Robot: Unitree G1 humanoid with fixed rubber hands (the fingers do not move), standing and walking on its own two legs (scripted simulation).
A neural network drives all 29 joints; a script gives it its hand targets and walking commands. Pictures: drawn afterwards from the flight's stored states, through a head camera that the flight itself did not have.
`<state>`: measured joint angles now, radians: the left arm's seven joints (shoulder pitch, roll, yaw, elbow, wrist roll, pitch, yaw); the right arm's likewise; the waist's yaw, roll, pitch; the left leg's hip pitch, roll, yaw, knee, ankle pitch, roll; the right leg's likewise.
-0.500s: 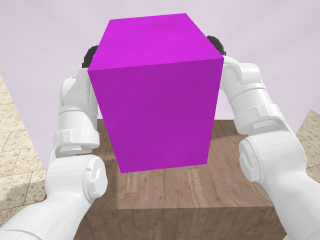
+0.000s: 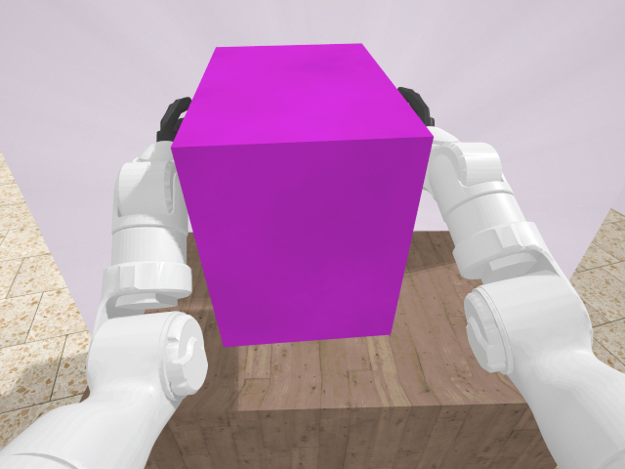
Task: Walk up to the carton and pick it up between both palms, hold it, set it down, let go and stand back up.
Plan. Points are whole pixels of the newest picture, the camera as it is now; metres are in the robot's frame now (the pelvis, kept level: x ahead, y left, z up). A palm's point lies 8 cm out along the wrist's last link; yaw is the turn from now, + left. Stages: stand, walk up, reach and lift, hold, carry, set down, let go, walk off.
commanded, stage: hold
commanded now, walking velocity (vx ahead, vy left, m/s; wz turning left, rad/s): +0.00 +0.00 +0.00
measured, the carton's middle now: (298, 182) +0.37 +0.00 +0.25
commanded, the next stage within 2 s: none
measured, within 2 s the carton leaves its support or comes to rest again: neither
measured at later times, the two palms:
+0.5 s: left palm (169, 154) +0.36 +0.15 +0.29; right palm (421, 129) +0.36 -0.15 +0.32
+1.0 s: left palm (169, 150) +0.37 +0.15 +0.29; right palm (420, 127) +0.36 -0.15 +0.32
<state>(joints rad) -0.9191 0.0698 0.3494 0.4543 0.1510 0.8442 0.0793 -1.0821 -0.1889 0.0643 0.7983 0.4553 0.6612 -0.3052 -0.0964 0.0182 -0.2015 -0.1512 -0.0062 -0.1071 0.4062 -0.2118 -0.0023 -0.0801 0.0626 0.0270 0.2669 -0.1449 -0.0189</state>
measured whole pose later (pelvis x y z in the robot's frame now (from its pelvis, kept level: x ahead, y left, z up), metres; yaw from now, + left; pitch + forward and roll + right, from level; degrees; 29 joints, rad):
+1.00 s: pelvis +0.00 +0.00 +0.00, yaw +0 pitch -2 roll -2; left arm -0.96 0.07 0.36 0.50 0.16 0.82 0.08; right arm -1.15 -0.20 0.04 0.86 0.44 0.66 -0.29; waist -0.09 0.01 -0.23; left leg -0.18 0.00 -0.11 0.41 -0.21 -0.01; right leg -0.10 0.07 0.03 0.27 -0.13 -0.02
